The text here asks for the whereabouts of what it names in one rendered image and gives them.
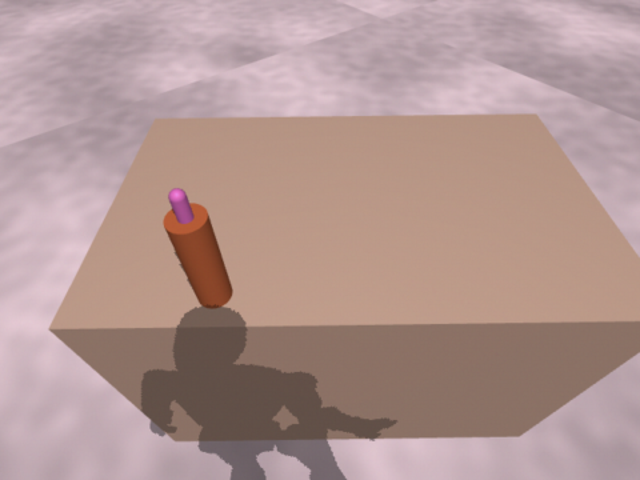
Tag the bottle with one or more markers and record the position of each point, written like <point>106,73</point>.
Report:
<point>190,231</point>

